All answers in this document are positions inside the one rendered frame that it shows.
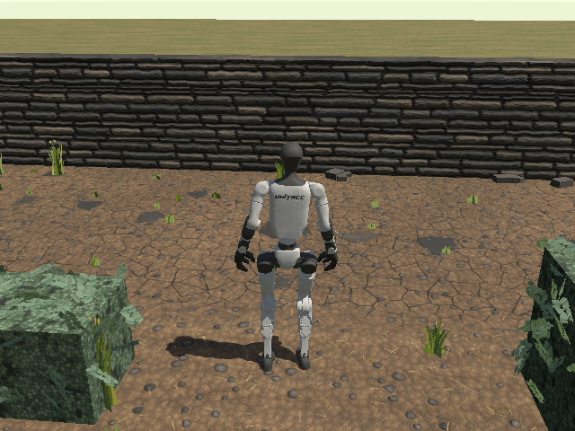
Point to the robot left foot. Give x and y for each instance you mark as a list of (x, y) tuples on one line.
[(267, 362)]

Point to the right robot upper arm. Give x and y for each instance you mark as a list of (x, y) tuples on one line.
[(321, 204)]

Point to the robot left hand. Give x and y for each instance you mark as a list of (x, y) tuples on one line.
[(239, 258)]

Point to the right robot forearm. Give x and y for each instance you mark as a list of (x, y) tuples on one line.
[(328, 240)]

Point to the robot right hand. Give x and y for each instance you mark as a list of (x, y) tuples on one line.
[(328, 257)]

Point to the robot foot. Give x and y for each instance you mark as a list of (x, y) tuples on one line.
[(304, 363), (267, 362)]

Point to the left robot forearm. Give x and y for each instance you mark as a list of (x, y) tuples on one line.
[(245, 238)]

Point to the left robot upper arm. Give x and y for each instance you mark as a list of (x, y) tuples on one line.
[(261, 189)]

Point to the robot right foot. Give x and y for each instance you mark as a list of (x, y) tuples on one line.
[(304, 363)]

